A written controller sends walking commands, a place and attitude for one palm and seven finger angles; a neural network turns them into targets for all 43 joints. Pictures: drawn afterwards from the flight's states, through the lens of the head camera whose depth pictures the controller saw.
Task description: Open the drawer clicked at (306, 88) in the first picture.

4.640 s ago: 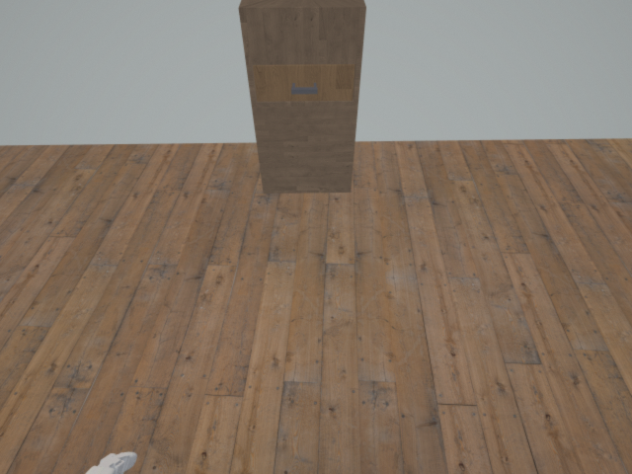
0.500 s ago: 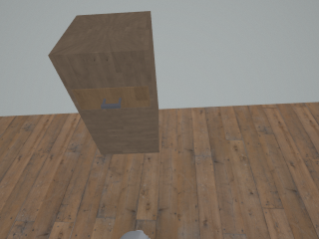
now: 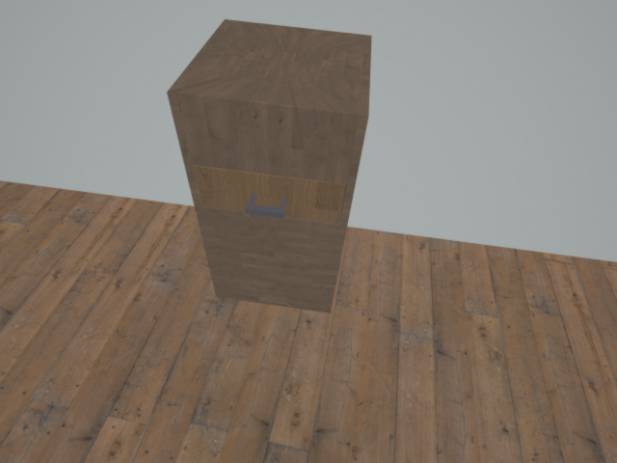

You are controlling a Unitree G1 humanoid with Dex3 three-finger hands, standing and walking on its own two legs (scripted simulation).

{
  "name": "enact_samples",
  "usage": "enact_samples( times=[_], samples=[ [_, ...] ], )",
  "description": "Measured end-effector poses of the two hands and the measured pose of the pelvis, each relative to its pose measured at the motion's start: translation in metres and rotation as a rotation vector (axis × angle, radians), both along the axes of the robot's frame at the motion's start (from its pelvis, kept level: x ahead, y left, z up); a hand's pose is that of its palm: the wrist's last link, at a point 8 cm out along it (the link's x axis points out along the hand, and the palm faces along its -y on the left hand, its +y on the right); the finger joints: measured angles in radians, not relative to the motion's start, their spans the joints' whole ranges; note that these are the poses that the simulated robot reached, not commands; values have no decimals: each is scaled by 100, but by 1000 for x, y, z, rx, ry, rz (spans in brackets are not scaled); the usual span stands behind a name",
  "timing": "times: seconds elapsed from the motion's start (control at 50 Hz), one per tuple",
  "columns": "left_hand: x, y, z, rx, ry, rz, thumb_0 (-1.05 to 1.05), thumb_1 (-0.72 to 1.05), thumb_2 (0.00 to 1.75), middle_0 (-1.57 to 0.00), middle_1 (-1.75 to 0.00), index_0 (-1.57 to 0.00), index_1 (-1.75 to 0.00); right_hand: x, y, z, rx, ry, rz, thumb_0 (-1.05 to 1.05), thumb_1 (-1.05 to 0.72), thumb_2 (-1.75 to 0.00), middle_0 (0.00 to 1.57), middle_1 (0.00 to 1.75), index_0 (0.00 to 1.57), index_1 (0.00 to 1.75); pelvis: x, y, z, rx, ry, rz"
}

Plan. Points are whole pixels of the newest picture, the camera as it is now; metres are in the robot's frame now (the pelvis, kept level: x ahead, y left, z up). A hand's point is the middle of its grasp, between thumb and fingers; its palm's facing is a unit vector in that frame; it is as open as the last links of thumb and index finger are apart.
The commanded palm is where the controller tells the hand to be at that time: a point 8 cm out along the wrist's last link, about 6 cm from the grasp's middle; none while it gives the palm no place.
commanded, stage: take the last steps up to it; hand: left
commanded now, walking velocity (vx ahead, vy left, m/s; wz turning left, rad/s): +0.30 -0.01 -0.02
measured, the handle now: (266, 205) +0.74 +0.17 -0.21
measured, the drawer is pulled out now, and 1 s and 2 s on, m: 0.00 0.00 0.00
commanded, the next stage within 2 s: come to a stop and stand still in 0.46 s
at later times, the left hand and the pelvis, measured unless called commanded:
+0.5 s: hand (233, 400) +0.24 +0.14 -0.16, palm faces +0.05 -0.97 -0.24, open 7.2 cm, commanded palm none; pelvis +0.16 -0.04 +0.00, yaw +1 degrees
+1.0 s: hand (218, 420) +0.21 +0.16 -0.18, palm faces +0.02 -0.98 -0.20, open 7.4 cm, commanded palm none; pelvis +0.20 -0.02 +0.00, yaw -3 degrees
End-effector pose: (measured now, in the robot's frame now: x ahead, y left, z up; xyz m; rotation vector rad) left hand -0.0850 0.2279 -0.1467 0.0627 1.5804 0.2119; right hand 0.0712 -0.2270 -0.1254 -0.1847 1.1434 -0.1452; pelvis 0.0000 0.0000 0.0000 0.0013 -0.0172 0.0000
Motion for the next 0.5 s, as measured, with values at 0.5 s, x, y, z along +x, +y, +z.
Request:
enact_samples(
  times=[0.5],
  samples=[
    [313, -41, 20, 90, -398, -130, -1, 93, 90, -20, -30, -20, -30, 55, -37, -31, 85, 289, -115, 1, -91, -90, 19, 29, 20, 30, 158, -44, -2, 8, -22, 13]
  ],
)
